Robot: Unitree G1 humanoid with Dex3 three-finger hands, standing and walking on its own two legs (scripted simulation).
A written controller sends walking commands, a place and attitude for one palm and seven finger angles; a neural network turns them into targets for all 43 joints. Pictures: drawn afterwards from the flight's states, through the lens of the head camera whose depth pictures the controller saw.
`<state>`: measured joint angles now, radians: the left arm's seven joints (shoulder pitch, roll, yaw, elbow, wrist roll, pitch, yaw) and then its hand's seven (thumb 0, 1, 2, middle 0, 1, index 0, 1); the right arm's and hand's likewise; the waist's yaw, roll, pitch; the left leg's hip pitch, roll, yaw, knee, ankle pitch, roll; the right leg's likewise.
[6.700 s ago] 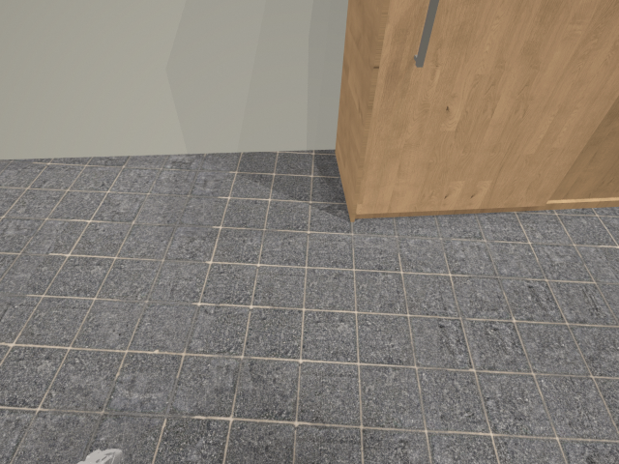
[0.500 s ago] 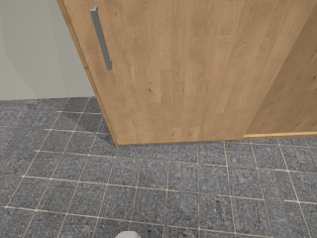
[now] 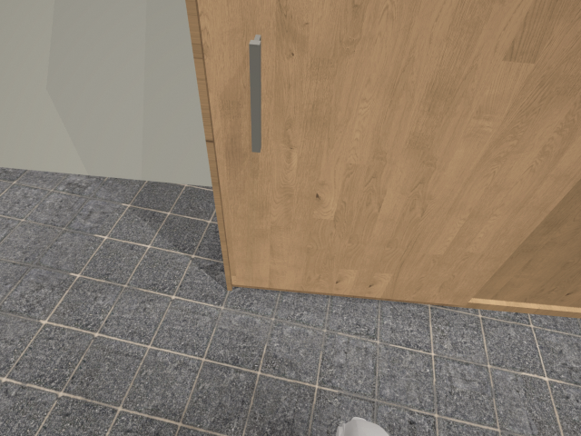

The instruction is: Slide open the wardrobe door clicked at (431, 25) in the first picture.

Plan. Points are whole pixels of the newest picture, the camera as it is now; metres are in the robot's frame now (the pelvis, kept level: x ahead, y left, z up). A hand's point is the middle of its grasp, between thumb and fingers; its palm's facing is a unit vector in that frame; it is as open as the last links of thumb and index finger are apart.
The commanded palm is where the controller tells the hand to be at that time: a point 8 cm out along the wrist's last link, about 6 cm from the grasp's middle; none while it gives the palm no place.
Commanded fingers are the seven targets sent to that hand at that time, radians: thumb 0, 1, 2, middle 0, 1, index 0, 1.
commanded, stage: take the last steps up to it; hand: left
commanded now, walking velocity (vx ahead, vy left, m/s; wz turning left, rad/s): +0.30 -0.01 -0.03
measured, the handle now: (257, 98) +0.72 +0.12 +0.09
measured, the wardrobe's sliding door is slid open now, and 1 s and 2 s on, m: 0.00 0.00 0.00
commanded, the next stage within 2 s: come to a stop and stand still in 0.48 s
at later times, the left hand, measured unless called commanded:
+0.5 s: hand (207, 389) +0.22 +0.15 -0.17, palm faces +0.06 -0.97 -0.23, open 7.2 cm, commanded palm none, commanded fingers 0.00 0.90 0.90 -0.20 -0.30 -0.20 -0.30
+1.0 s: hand (198, 373) +0.25 +0.17 -0.18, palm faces +0.05 -0.97 -0.23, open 7.4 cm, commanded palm none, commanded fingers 0.00 0.90 0.90 -0.20 -0.30 -0.20 -0.30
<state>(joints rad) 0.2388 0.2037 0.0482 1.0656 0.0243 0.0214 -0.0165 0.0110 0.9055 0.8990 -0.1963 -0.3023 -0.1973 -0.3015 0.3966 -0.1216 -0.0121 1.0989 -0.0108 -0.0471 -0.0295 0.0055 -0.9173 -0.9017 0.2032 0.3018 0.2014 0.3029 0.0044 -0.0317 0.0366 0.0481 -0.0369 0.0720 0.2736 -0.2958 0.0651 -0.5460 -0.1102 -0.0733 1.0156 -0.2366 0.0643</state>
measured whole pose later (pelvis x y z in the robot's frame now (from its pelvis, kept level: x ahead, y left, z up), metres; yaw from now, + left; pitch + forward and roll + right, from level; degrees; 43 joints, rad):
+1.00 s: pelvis +0.21 -0.03 -0.01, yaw -1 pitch -2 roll -1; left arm 0.23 0.19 0.07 1.00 0.02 0.06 0.02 0.01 0.90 0.90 -0.20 -0.30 -0.20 -0.30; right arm 0.10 -0.15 -0.05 1.00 -0.02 0.03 -0.03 -0.01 -0.92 -0.90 0.21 0.30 0.20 0.30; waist 0.01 0.00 0.09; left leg -0.34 0.10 0.14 0.49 -0.11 0.02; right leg -0.39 -0.05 -0.04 0.96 -0.47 0.05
